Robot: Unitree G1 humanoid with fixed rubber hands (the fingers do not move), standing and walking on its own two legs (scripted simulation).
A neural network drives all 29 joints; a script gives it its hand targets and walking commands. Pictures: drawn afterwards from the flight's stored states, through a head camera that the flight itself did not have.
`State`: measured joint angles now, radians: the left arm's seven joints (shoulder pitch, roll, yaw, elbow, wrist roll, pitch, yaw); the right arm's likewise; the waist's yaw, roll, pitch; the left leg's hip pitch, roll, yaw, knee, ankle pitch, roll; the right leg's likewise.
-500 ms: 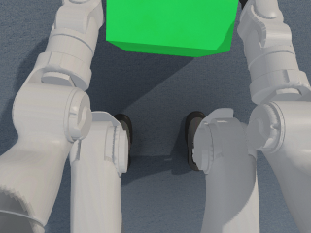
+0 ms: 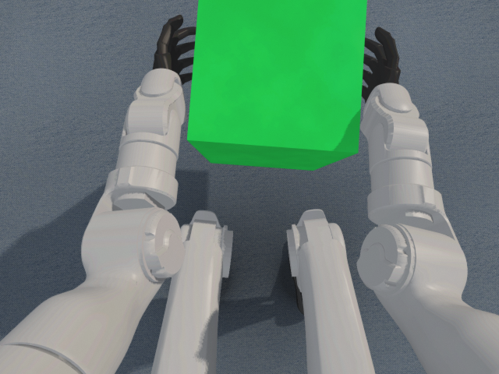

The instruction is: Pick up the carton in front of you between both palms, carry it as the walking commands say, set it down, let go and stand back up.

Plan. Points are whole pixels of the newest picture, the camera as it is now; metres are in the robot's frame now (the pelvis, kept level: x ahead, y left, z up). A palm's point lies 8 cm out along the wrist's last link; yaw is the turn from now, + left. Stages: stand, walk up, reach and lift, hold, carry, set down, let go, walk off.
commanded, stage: reach and lift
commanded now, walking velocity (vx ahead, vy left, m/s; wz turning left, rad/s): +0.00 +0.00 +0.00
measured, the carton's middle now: (270, 99) +0.51 -0.02 -0.14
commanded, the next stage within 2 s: none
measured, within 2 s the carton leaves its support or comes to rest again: neither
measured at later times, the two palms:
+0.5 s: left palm (119, 45) +0.48 +0.14 +0.08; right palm (442, 57) +0.47 -0.16 +0.08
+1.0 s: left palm out of the picture +0.43 +0.14 +0.23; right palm out of the picture +0.43 -0.16 +0.24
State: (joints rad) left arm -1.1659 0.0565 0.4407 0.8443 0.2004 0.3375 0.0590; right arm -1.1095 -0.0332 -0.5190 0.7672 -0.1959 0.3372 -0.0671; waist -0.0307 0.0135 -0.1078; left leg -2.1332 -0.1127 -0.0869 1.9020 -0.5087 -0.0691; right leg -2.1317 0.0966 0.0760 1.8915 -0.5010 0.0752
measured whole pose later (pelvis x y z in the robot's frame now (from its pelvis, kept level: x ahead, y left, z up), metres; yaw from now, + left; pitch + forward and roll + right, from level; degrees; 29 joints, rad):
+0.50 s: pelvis +0.03 +0.00 +0.12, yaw +0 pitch +38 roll +0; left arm -0.82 -0.04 0.40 0.65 0.19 0.37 0.05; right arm -0.80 0.05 -0.44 0.62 -0.18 0.36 -0.06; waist -0.02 0.01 -0.23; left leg -1.68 -0.11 -0.11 1.53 -0.50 -0.06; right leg -1.68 0.10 0.10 1.52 -0.49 0.06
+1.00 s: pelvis +0.09 +0.00 +0.26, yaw +0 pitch +20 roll +0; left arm -0.43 -0.12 0.32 0.58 0.19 0.33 0.04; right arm -0.43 0.12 -0.35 0.57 -0.19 0.33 -0.04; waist -0.01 0.00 -0.19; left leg -0.90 -0.08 -0.13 0.95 -0.40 -0.03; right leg -0.90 0.07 0.13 0.94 -0.39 0.03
